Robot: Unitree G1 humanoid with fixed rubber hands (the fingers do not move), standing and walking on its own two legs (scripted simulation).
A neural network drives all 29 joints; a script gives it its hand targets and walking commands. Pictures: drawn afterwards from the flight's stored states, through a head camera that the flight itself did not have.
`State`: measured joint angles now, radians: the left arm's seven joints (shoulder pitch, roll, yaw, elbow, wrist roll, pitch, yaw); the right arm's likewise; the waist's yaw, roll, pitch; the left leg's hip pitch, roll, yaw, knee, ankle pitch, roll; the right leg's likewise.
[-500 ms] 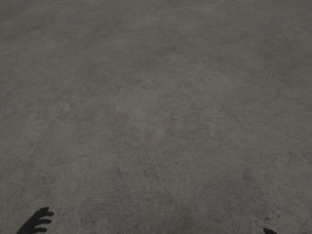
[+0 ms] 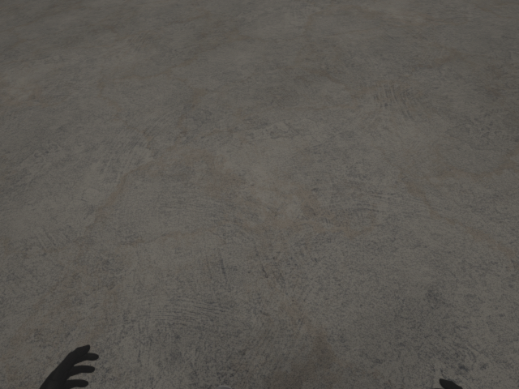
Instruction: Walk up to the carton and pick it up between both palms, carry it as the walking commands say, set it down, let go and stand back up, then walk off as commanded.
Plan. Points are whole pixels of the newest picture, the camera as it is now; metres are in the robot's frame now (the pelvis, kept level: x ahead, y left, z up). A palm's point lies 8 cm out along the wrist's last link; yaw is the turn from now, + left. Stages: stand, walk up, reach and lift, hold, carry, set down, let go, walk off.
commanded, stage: walk up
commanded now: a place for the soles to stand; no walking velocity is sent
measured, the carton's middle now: out of the picture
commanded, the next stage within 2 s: none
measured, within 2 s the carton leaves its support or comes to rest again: neither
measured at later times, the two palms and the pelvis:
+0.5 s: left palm out of the picture +0.03 +0.40 -0.08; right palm out of the picture +0.13 -0.24 -0.09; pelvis -0.05 +0.04 -0.01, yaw +12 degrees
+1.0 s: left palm out of the picture -0.11 +0.42 -0.06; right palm out of the picture +0.15 -0.16 -0.11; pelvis -0.08 +0.05 -0.01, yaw +25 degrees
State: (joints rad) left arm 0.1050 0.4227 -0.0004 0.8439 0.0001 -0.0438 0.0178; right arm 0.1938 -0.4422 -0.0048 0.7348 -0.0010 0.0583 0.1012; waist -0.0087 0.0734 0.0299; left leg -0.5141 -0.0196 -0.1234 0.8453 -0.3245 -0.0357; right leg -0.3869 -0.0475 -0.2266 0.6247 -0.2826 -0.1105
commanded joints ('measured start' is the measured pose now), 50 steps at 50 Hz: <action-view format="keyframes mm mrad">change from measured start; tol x16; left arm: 1 -43 296 132 -40 23 -16 -3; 19 -103 261 104 -23 -3 13 -14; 27 165 310 131 40 8 -31 11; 50 -24 352 133 14 17 -41 -22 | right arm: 1 34 -189 -105 -42 -51 8 14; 15 143 -245 -106 0 -58 -28 9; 25 -175 -254 -105 -128 -71 -7 5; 50 -25 -241 -117 -43 -64 -31 24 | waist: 1 -9 -164 -164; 12 -3 -231 -149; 17 -49 179 -20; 24 25 196 -64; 28 56 -206 -161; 50 -21 -158 -256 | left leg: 1 -156 103 12 183 92 -28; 14 141 137 118 -213 -3 60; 18 94 160 -355 -651 -188 236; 25 18 176 -325 -527 180 237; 28 -265 -18 37 -139 -61 72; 32 -154 139 34 64 -1 33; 50 28 138 88 -194 22 103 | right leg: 1 300 -377 201 -368 172 -58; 12 201 -396 101 -304 -73 -92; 17 -176 -63 4 191 -300 113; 20 -127 24 150 344 -233 123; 26 268 8 233 -103 -40 71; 29 295 -548 486 -462 -194 -75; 40 385 -452 158 -292 286 -44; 50 312 -474 79 -114 40 -54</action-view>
